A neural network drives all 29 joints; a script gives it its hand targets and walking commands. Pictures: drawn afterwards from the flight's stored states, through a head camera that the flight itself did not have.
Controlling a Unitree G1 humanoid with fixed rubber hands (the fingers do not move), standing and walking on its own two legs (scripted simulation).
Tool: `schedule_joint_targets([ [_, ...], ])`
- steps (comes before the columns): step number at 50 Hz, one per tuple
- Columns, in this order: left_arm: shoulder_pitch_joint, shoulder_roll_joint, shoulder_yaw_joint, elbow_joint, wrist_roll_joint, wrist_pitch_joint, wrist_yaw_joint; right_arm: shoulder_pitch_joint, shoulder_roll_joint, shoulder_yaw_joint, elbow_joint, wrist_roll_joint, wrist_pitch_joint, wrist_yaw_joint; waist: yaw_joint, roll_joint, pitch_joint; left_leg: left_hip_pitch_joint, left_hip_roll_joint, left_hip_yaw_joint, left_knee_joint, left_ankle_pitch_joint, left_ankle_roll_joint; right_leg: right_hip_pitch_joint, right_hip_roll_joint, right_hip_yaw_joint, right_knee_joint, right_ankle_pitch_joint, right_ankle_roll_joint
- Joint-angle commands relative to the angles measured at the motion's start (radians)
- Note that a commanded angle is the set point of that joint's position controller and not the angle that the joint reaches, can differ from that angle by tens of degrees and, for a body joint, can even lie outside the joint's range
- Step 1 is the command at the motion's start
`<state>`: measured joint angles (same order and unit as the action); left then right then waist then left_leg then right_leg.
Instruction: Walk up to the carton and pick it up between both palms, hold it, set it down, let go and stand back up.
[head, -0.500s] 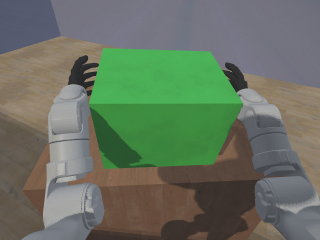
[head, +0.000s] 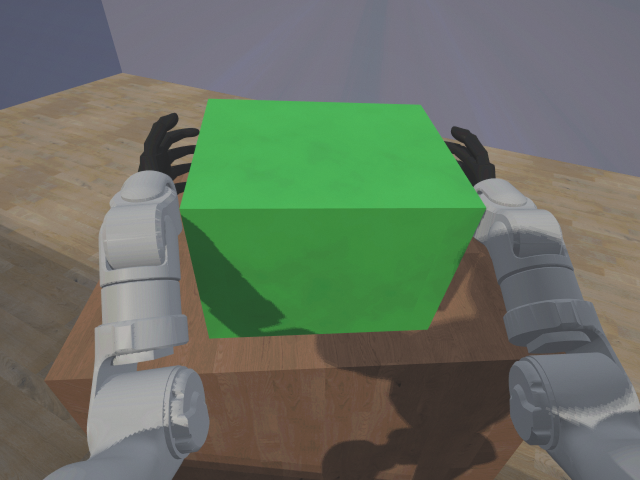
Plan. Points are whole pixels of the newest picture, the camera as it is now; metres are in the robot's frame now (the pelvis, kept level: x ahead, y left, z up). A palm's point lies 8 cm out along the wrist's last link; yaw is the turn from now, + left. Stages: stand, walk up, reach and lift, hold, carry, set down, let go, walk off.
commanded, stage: hold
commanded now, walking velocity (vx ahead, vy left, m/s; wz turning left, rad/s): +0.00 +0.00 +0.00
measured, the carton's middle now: (319, 216) +0.38 +0.01 +0.19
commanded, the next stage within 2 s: none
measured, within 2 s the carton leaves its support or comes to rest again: neither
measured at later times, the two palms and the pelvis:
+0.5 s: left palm (156, 178) +0.36 +0.19 +0.26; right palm (476, 186) +0.37 -0.18 +0.24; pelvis +0.00 +0.00 +0.00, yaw +0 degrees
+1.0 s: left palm (155, 183) +0.36 +0.20 +0.26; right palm (473, 189) +0.37 -0.17 +0.23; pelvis +0.00 +0.00 +0.00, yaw +0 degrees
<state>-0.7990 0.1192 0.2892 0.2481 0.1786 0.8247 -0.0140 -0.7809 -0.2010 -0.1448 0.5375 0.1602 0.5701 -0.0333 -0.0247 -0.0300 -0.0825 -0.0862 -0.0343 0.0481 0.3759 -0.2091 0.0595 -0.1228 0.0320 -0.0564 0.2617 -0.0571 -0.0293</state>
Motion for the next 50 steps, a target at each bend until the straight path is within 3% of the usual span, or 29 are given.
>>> schedule_joint_targets([
  [1,-0.641,-0.528,-0.392,-0.165,-0.201,-0.043,-0.173,-0.871,0.496,0.302,-0.342,0.154,-0.072,0.117,-0.07,0.048,-0.4,-0.191,0.048,-0.105,-0.12,0.151,-0.082,0.468,-0.012,0.08,0.023,0.132,0.003],
  [3,-0.628,-0.541,-0.438,-0.209,-0.229,-0.045,-0.168,-0.89,0.508,0.318,-0.407,0.166,-0.084,0.115,-0.07,0.062,-0.447,-0.162,0.057,-0.108,-0.105,0.215,-0.085,0.462,-0.007,0.085,0.028,0.174,-0.003],
  [4,-0.633,-0.539,-0.443,-0.205,-0.235,-0.039,-0.166,-0.823,0.469,0.281,-0.342,0.148,-0.07,0.116,-0.106,0.073,-0.386,-0.15,0.068,-0.11,-0.116,0.2,-0.1,0.43,-0.003,0.087,0.021,0.16,0.0],
  [6,-0.578,-0.507,-0.369,-0.106,-0.185,-0.019,-0.173,-0.844,0.466,0.274,-0.289,0.149,-0.064,0.122,-0.063,0.05,-0.283,-0.203,0.075,-0.116,-0.137,0.125,-0.084,0.418,-0.009,0.097,0.006,0.091,-0.003],
  [8,-0.53,-0.499,-0.333,-0.053,-0.164,-0.008,-0.187,-0.812,0.44,0.24,-0.258,0.123,-0.056,0.125,-0.07,0.054,-0.242,-0.233,0.073,-0.114,-0.166,0.07,-0.077,0.432,-0.018,0.091,0.0,0.077,-0.001],
  [10,-0.551,-0.524,-0.368,-0.121,-0.197,-0.017,-0.186,-0.843,0.472,0.279,-0.336,0.138,-0.075,0.121,-0.059,0.036,-0.348,-0.205,0.06,-0.104,-0.137,0.13,-0.074,0.469,-0.016,0.087,0.013,0.131,0.001],
  [11,-0.589,-0.535,-0.394,-0.147,-0.199,-0.017,-0.187,-0.853,0.474,0.269,-0.32,0.149,-0.073,0.119,-0.083,0.064,-0.349,-0.172,0.067,-0.109,-0.122,0.208,-0.095,0.442,-0.013,0.087,0.017,0.145,0.002],
  [12,-0.589,-0.526,-0.383,-0.16,-0.201,-0.023,-0.184,-0.876,0.495,0.306,-0.38,0.163,-0.076,0.122,-0.052,0.023,-0.372,-0.165,0.057,-0.107,-0.105,0.226,-0.082,0.454,-0.011,0.084,0.019,0.152,0.007],
  [15,-0.62,-0.536,-0.422,-0.216,-0.226,-0.026,-0.169,-0.816,0.464,0.285,-0.328,0.17,-0.066,0.121,-0.088,0.091,-0.39,-0.15,0.076,-0.118,-0.119,0.214,-0.109,0.443,-0.008,0.089,0.028,0.156,0.003],
  [18,-0.598,-0.523,-0.366,-0.115,-0.182,-0.018,-0.183,-0.85,0.459,0.253,-0.287,0.139,-0.066,0.123,-0.073,0.061,-0.298,-0.211,0.069,-0.121,-0.136,0.1,-0.087,0.423,-0.014,0.09,0.014,0.093,0.001],
  [21,-0.566,-0.522,-0.381,-0.142,-0.183,-0.004,-0.189,-0.784,0.446,0.254,-0.269,0.14,-0.062,0.12,-0.091,0.076,-0.314,-0.167,0.067,-0.11,-0.122,0.194,-0.105,0.434,-0.011,0.09,0.017,0.141,0.004],
  [22,-0.617,-0.503,-0.377,-0.162,-0.185,-0.022,-0.186,-0.873,0.482,0.289,-0.347,0.147,-0.078,0.122,-0.053,0.053,-0.389,-0.182,0.045,-0.097,-0.113,0.143,-0.075,0.463,-0.018,0.088,0.016,0.131,-0.003],
  [23,-0.636,-0.537,-0.397,-0.17,-0.192,-0.023,-0.178,-0.848,0.461,0.269,-0.297,0.142,-0.077,0.127,-0.079,0.102,-0.382,-0.18,0.08,-0.126,-0.136,0.175,-0.099,0.441,-0.008,0.081,0.03,0.132,-0.001],
  [25,-0.613,-0.495,-0.382,-0.206,-0.203,-0.034,-0.185,-0.899,0.521,0.327,-0.413,0.166,-0.083,0.116,-0.029,0.026,-0.444,-0.182,0.045,-0.096,-0.108,0.207,-0.077,0.505,-0.018,0.083,0.022,0.18,0.008],
  [26,-0.592,-0.504,-0.371,-0.138,-0.182,-0.023,-0.179,-0.874,0.488,0.311,-0.353,0.145,-0.08,0.115,-0.049,0.054,-0.383,-0.188,0.056,-0.103,-0.121,0.158,-0.076,0.465,-0.015,0.079,0.017,0.136,0.012],
  [27,-0.577,-0.489,-0.333,-0.091,-0.169,-0.023,-0.183,-0.868,0.494,0.303,-0.32,0.139,-0.07,0.113,-0.033,0.011,-0.324,-0.226,0.041,-0.094,-0.127,0.119,-0.059,0.466,-0.02,0.091,0.006,0.119,0.009],
  [29,-0.597,-0.484,-0.349,-0.089,-0.185,-0.028,-0.189,-0.818,0.466,0.233,-0.259,0.104,-0.064,0.123,-0.082,0.053,-0.27,-0.224,0.07,-0.115,-0.149,0.047,-0.077,0.415,-0.025,0.091,-0.001,0.06,0.001],
  [31,-0.59,-0.501,-0.313,-0.044,-0.154,-0.015,-0.203,-0.821,0.486,0.259,-0.225,0.113,-0.059,0.121,-0.058,0.046,-0.251,-0.24,0.058,-0.099,-0.154,0.044,-0.07,0.443,-0.029,0.09,0.003,0.05,-0.004],
  [33,-0.574,-0.509,-0.329,-0.075,-0.163,-0.02,-0.202,-0.828,0.458,0.25,-0.261,0.11,-0.078,0.129,-0.073,0.072,-0.317,-0.213,0.077,-0.113,-0.154,0.069,-0.077,0.434,-0.023,0.081,0.012,0.076,-0.001],
  [34,-0.622,-0.493,-0.331,-0.096,-0.177,-0.031,-0.205,-0.873,0.497,0.271,-0.285,0.119,-0.08,0.121,-0.044,0.041,-0.312,-0.216,0.047,-0.085,-0.138,0.084,-0.071,0.447,-0.032,0.081,0.0,0.075,0.003],
  [36,-0.633,-0.523,-0.378,-0.152,-0.206,-0.039,-0.185,-0.924,0.512,0.302,-0.408,0.153,-0.096,0.121,-0.042,0.029,-0.419,-0.183,0.057,-0.104,-0.123,0.147,-0.068,0.454,-0.011,0.081,0.016,0.123,0.003],
  [38,-0.654,-0.561,-0.453,-0.244,-0.243,-0.057,-0.163,-0.912,0.522,0.322,-0.441,0.173,-0.103,0.124,-0.063,0.062,-0.5,-0.162,0.064,-0.115,-0.107,0.232,-0.09,0.467,0.001,0.077,0.043,0.186,0.011],
  [40,-0.592,-0.541,-0.426,-0.153,-0.217,-0.037,-0.158,-0.887,0.485,0.309,-0.384,0.166,-0.083,0.118,-0.063,0.055,-0.396,-0.166,0.062,-0.121,-0.098,0.219,-0.087,0.431,0.001,0.086,0.023,0.155,-0.002],
  [41,-0.614,-0.542,-0.444,-0.215,-0.233,-0.041,-0.158,-0.853,0.462,0.299,-0.384,0.163,-0.082,0.12,-0.093,0.08,-0.451,-0.152,0.072,-0.129,-0.11,0.221,-0.098,0.445,0.002,0.087,0.028,0.173,-0.006],
  [42,-0.594,-0.497,-0.355,-0.069,-0.174,-0.022,-0.166,-0.819,0.437,0.251,-0.242,0.127,-0.058,0.124,-0.076,0.053,-0.267,-0.212,0.074,-0.122,-0.142,0.075,-0.083,0.398,-0.009,0.089,0.002,0.058,-0.004],
  [43,-0.57,-0.478,-0.3,-0.042,-0.149,-0.016,-0.179,-0.829,0.478,0.28,-0.244,0.122,-0.059,0.124,-0.033,0.02,-0.27,-0.225,0.065,-0.1,-0.153,0.03,-0.062,0.414,-0.022,0.082,-0.001,0.041,0.005],
  [44,-0.525,-0.475,-0.31,-0.08,-0.159,-0.018,-0.19,-0.797,0.463,0.259,-0.284,0.108,-0.061,0.121,-0.061,0.022,-0.278,-0.228,0.059,-0.099,-0.154,0.055,-0.065,0.446,-0.027,0.086,-0.001,0.085,0.001],
  [45,-0.539,-0.453,-0.27,-0.033,-0.14,-0.014,-0.198,-0.824,0.5,0.28,-0.257,0.107,-0.059,0.119,-0.022,0.013,-0.29,-0.212,0.049,-0.082,-0.149,0.051,-0.049,0.42,-0.037,0.087,-0.023,0.039,0.015],
  [50,-0.637,-0.503,-0.367,-0.118,-0.184,-0.023,-0.198,-0.854,0.469,0.25,-0.267,0.119,-0.081,0.127,-0.078,0.073,-0.304,-0.246,0.069,-0.112,-0.151,0.061,-0.084,0.45,-0.02,0.086,0.02,0.067,-0.004],
])
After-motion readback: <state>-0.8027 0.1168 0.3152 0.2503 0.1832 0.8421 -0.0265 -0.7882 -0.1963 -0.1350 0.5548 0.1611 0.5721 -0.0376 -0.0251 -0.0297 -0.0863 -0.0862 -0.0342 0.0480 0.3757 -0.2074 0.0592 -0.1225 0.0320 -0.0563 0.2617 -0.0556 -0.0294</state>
